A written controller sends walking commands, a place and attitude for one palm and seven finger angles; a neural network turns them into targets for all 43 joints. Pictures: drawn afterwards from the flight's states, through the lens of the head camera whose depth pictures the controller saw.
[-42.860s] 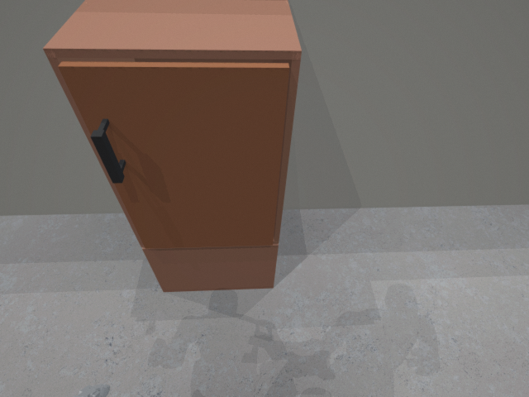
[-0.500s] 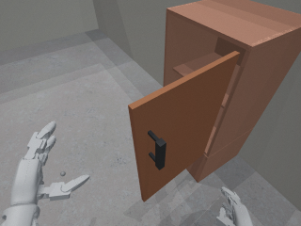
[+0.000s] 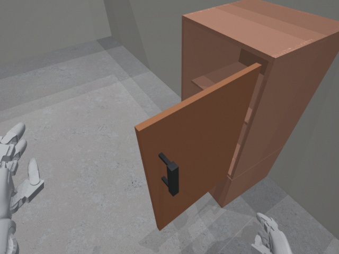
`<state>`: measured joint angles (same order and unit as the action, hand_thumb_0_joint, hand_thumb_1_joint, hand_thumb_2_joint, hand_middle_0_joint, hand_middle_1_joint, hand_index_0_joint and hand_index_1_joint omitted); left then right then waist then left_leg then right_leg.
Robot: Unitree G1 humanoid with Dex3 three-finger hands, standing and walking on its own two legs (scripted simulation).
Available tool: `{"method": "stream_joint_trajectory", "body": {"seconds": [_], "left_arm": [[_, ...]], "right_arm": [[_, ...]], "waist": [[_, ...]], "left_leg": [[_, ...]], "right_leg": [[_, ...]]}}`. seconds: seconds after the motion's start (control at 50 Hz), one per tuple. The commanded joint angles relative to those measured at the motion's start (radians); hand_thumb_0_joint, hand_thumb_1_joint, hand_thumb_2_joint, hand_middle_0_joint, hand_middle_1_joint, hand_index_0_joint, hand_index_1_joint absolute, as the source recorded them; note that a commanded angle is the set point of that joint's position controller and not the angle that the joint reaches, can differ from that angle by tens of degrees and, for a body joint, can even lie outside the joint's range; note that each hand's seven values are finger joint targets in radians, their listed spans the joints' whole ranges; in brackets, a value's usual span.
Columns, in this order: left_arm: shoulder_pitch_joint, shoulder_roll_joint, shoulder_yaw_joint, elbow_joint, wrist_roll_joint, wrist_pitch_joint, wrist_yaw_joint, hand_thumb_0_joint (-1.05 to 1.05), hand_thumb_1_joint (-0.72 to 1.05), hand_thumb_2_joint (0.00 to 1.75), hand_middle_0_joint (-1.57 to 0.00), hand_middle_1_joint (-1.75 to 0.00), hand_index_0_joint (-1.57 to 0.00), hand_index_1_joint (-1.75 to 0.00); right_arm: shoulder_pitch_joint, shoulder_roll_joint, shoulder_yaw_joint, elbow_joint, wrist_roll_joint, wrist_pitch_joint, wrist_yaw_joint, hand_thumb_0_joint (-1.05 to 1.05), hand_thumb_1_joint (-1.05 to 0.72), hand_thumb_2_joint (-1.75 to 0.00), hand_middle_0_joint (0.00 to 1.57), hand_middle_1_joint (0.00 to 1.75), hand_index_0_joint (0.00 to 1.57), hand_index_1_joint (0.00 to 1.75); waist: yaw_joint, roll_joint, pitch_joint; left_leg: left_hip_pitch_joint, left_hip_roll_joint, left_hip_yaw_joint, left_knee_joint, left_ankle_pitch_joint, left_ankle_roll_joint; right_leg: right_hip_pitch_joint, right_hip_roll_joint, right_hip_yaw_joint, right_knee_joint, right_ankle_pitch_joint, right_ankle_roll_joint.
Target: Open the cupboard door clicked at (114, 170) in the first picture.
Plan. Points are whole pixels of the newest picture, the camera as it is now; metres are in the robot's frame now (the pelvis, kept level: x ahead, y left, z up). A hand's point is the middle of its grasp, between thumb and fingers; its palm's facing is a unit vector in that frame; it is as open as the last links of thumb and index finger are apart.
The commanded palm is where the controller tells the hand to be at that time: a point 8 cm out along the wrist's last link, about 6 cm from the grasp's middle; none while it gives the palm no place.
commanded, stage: draw the hand back to the body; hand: left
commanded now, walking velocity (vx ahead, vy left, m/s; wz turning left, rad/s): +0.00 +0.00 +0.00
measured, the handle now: (168, 174) +0.31 +0.05 +0.01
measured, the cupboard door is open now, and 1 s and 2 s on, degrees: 95 95 95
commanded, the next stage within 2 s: step back with the hand held close in 0.20 s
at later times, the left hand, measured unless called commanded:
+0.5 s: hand (44, 181) +0.19 +0.25 +0.16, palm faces +0.40 -0.78 -0.48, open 7.4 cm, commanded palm +0.13 +0.29 +0.17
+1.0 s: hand out of the picture +0.09 +0.29 +0.15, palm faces +0.41 -0.76 -0.50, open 7.4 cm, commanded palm +0.02 +0.33 +0.17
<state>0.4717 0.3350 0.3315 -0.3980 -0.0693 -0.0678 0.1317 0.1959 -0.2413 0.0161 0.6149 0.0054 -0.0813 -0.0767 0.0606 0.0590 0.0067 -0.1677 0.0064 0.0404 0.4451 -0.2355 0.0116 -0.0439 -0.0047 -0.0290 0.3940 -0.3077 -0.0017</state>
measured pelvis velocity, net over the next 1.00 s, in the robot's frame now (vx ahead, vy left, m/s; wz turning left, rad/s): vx -0.10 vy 0.02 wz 0.04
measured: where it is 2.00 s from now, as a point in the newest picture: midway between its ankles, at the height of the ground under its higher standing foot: outside the picture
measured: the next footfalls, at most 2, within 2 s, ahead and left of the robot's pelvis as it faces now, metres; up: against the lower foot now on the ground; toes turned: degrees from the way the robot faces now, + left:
left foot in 1.26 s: -0.06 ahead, +0.11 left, +0.00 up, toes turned +4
right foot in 1.64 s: -0.38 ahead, -0.07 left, +0.00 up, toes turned -2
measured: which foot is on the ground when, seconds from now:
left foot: down 0.00-1.00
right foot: down 0.00-1.00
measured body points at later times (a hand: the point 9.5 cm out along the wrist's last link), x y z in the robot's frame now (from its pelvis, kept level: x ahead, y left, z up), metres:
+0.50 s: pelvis -0.01 -0.01 +0.00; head +0.00 -0.03 +0.45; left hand +0.16 +0.29 +0.18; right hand +0.18 -0.25 -0.09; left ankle +0.00 +0.11 -0.74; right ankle -0.06 -0.12 -0.74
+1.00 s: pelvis -0.10 +0.02 -0.01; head -0.09 +0.04 +0.44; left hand +0.06 +0.33 +0.18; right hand +0.07 -0.22 -0.09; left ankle +0.00 +0.11 -0.74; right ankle -0.08 -0.11 -0.74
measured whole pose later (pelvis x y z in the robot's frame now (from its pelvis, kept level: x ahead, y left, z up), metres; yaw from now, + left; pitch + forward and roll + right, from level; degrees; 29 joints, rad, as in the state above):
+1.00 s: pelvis -0.10 +0.02 -0.01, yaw +3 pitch -1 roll -3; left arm 0.56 0.44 0.42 -0.52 -0.03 -0.17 0.15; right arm 0.21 -0.22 0.00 0.54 0.01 -0.03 -0.09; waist -0.02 0.02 0.06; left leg -0.42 0.01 0.01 0.54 -0.12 0.05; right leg -0.27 0.04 0.00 0.56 -0.27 0.02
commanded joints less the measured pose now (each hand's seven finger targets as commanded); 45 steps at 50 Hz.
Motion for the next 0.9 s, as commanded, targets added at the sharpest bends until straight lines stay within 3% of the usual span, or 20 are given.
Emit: {"method": "stream_joint_trajectory", "body": {"seconds": [0.0, 0.02, 0.12, 0.2, 0.28, 0.3, 0.32, 0.34, 0.36, 0.4, 0.42, 0.46, 0.52, 0.58, 0.62, 0.64, 0.74, 0.82, 0.88], "left_arm": [[-0.083, 0.201, 0.119, -0.209, 0.005, -0.068, 0.007, 0.00, 0.90, 0.90, -0.20, -0.30, -0.20, -0.30], [-0.089, 0.223, 0.134, -0.219, 0.008, -0.071, 0.009, 0.00, 0.90, 0.90, -0.20, -0.30, -0.20, -0.30], [-0.082, 0.219, 0.133, -0.236, 0.009, -0.076, 0.011, 0.00, 0.90, 0.90, -0.20, -0.30, -0.20, -0.30], [-0.066, 0.184, 0.111, -0.186, -0.001, -0.072, 0.003, 0.00, 0.90, 0.90, -0.20, -0.30, -0.20, -0.30], [-0.071, 0.183, 0.111, -0.176, -0.002, -0.078, -0.001, 0.00, 0.90, 0.90, -0.20, -0.30, -0.20, -0.30], [-0.136, 0.226, 0.138, -0.249, -0.004, -0.091, 0.002, 0.00, 0.90, 0.90, -0.20, -0.30, -0.20, -0.30], [-0.295, 0.394, 0.294, -0.274, 0.016, -0.140, 0.015, 0.00, 0.90, 0.90, -0.20, -0.30, -0.20, -0.30], [-0.124, 0.278, 0.208, -0.170, 0.004, -0.136, -0.004, 0.00, 0.90, 0.90, -0.20, -0.30, -0.20, -0.30], [-0.051, 0.243, 0.172, -0.146, 0.007, -0.123, -0.013, 0.00, 0.90, 0.90, -0.20, -0.30, -0.20, -0.30], [-0.004, 0.212, 0.143, -0.163, 0.010, -0.117, -0.019, 0.00, 0.90, 0.90, -0.20, -0.30, -0.20, -0.30], [0.012, 0.213, 0.144, -0.180, 0.010, -0.120, -0.017, 0.00, 0.90, 0.90, -0.20, -0.30, -0.20, -0.30], [0.059, 0.217, 0.151, -0.206, 0.007, -0.114, -0.012, 0.00, 0.90, 0.90, -0.20, -0.30, -0.20, -0.30], [0.077, 0.274, 0.203, -0.265, 0.006, -0.115, 0.002, 0.00, 0.90, 0.90, -0.20, -0.30, -0.20, -0.30], [0.085, 0.290, 0.221, -0.313, 0.003, -0.115, 0.013, 0.00, 0.90, 0.90, -0.20, -0.30, -0.20, -0.30], [0.096, 0.314, 0.247, -0.327, 0.002, -0.118, 0.022, 0.00, 0.90, 0.90, -0.20, -0.30, -0.20, -0.30], [0.108, 0.300, 0.241, -0.318, 0.000, -0.117, 0.024, 0.00, 0.90, 0.90, -0.20, -0.30, -0.20, -0.30], [0.124, 0.264, 0.210, -0.297, 0.000, -0.122, 0.030, 0.00, 0.90, 0.90, -0.20, -0.30, -0.20, -0.30], [0.105, 0.268, 0.215, -0.292, 0.014, -0.146, 0.039, 0.00, 0.90, 0.90, -0.20, -0.30, -0.20, -0.30], [0.082, 0.260, 0.220, -0.324, 0.033, -0.170, 0.043, 0.00, 0.90, 0.90, -0.20, -0.30, -0.20, -0.30]], "right_arm": [[-0.133, -0.093, -0.040, -0.158, -0.004, -0.050, -0.011, 0.00, -0.90, -0.90, 0.20, 0.30, 0.20, 0.30], [-0.138, -0.095, -0.039, -0.155, -0.004, -0.051, -0.013, 0.00, -0.90, -0.90, 0.20, 0.30, 0.20, 0.30], [-0.140, -0.086, -0.035, -0.148, -0.004, -0.062, -0.015, 0.00, -0.90, -0.90, 0.20, 0.30, 0.20, 0.30], [-0.142, -0.084, -0.037, -0.145, -0.002, -0.057, -0.015, 0.00, -0.90, -0.90, 0.20, 0.30, 0.20, 0.30], [-0.142, -0.085, -0.042, -0.144, -0.002, -0.055, -0.015, 0.00, -0.90, -0.90, 0.20, 0.30, 0.20, 0.30], [-0.149, -0.087, -0.041, -0.149, -0.003, -0.060, -0.015, 0.00, -0.90, -0.90, 0.20, 0.30, 0.20, 0.30], [-0.119, -0.090, -0.027, -0.175, 0.007, -0.037, -0.013, 0.00, -0.90, -0.90, 0.20, 0.30, 0.20, 0.30], [-0.143, -0.092, -0.040, -0.150, -0.002, -0.022, -0.016, 0.00, -0.90, -0.90, 0.20, 0.30, 0.20, 0.30], [-0.143, -0.096, -0.045, -0.157, -0.002, -0.009, -0.013, 0.00, -0.90, -0.90, 0.20, 0.30, 0.20, 0.30], [-0.135, -0.102, -0.052, -0.178, 0.001, 0.017, -0.009, 0.00, -0.90, -0.90, 0.20, 0.30, 0.20, 0.30], [-0.135, -0.108, -0.055, -0.180, 0.001, 0.024, -0.012, 0.00, -0.90, -0.90, 0.20, 0.30, 0.20, 0.30], [-0.128, -0.108, -0.058, -0.196, 0.005, 0.041, -0.010, 0.00, -0.90, -0.90, 0.20, 0.30, 0.20, 0.30], [-0.137, -0.104, -0.064, -0.209, 0.009, 0.058, -0.018, 0.00, -0.90, -0.90, 0.20, 0.30, 0.20, 0.30], [-0.132, -0.098, -0.066, -0.232, 0.012, 0.069, -0.023, 0.00, -0.90, -0.90, 0.20, 0.30, 0.20, 0.30], [-0.136, -0.099, -0.069, -0.231, 0.012, 0.072, -0.028, 0.00, -0.90, -0.90, 0.20, 0.30, 0.20, 0.30], [-0.130, -0.094, -0.067, -0.236, 0.013, 0.072, -0.027, 0.00, -0.90, -0.90, 0.20, 0.30, 0.20, 0.30], [-0.118, -0.106, -0.070, -0.230, 0.011, 0.061, -0.022, 0.00, -0.90, -0.90, 0.20, 0.30, 0.20, 0.30], [-0.118, -0.121, -0.068, -0.225, 0.006, 0.042, -0.022, 0.00, -0.90, -0.90, 0.20, 0.30, 0.20, 0.30], [-0.112, -0.131, -0.065, -0.232, 0.001, 0.015, -0.023, 0.00, -0.90, -0.90, 0.20, 0.30, 0.20, 0.30]], "waist": [[0.004, -0.047, -0.091], [0.010, -0.020, -0.093], [0.010, 0.033, -0.090], [0.004, -0.015, -0.039], [0.004, -0.029, -0.045], [0.007, -0.022, -0.075], [-0.038, 0.019, 0.036], [-0.040, -0.078, 0.003], [-0.042, -0.118, -0.013], [-0.047, -0.088, -0.059], [-0.045, -0.038, -0.092], [-0.047, -0.028, -0.147], [-0.043, -0.024, -0.196], [-0.046, -0.054, -0.211], [-0.043, -0.017, -0.217], [-0.045, -0.027, -0.208], [-0.054, 0.025, -0.139], [-0.060, 0.059, -0.055], [-0.057, 0.111, -0.044]], "left_leg": [[0.128, 0.012, -0.009, -0.043, 0.243, 0.017], [0.127, 0.012, -0.007, -0.040, 0.248, 0.015], [0.139, 0.007, 0.000, -0.030, 0.278, 0.012], [0.133, 0.010, 0.002, -0.037, 0.251, 0.015], [0.139, 0.010, 0.005, -0.042, 0.242, 0.017], [0.150, 0.007, 0.002, -0.039, 0.245, 0.020], [0.089, 0.018, -0.017, -0.006, 0.197, 0.024], [0.083, 0.026, -0.025, 0.030, 0.216, 0.028], [0.087, 0.024, -0.016, 0.043, 0.237, 0.028], [0.086, 0.031, -0.003, 0.046, 0.305, 0.026], [0.091, 0.036, -0.004, 0.037, 0.355, 0.024], [0.112, 0.053, -0.006, 0.036, 0.432, 0.022], [0.116, 0.065, -0.012, 0.034, 0.492, 0.021], [0.089, 0.073, -0.013, 0.042, 0.505, 0.015], [0.068, 0.078, -0.024, 0.036, 0.501, 0.016], [0.052, 0.081, -0.028, 0.032, 0.490, 0.013], [-0.049, 0.094, -0.057, -0.015, 0.285, 0.014], [-0.231, 0.107, -0.111, -0.110, -0.118, 0.031], [-0.400, 0.144, -0.170, -0.203, -0.350, 0.056]], "right_leg": [[-0.089, 0.008, -0.001, -0.066, 0.308, -0.002], [-0.075, 0.005, 0.002, -0.068, 0.318, -0.005], [-0.072, 0.003, 0.002, -0.070, 0.353, -0.005], [-0.101, 0.006, 0.005, -0.083, 0.333, 0.001], [-0.098, 0.005, 0.006, -0.087, 0.327, 0.005], [-0.089, 0.002, 0.012, -0.088, 0.338, 0.005], [-0.182, -0.045, 0.066, -0.139, 0.397, 0.005], [-0.185, -0.065, 0.067, -0.130, 0.457, 0.011], [-0.180, -0.072, 0.071, -0.120, 0.520, 0.020], [-0.148, -0.076, 0.050, -0.081, 0.587, 0.030], [-0.129, -0.075, 0.036, -0.061, 0.589, 0.029], [-0.121, -0.065, 0.036, -0.033, 0.587, 0.030], [-0.108, -0.058, 0.029, -0.001, 0.591, 0.025], [-0.103, -0.051, 0.032, 0.027, 0.596, 0.023], [-0.097, -0.048, 0.033, 0.041, 0.570, 0.021], [-0.101, -0.044, 0.035, 0.045, 0.547, 0.020], [-0.145, -0.027, 0.045, 0.025, 0.325, 0.018], [-0.134, -0.006, 0.052, 0.013, 0.074, 0.012], [-0.034, 0.039, 0.032, 0.109, -0.013, 0.021]]}}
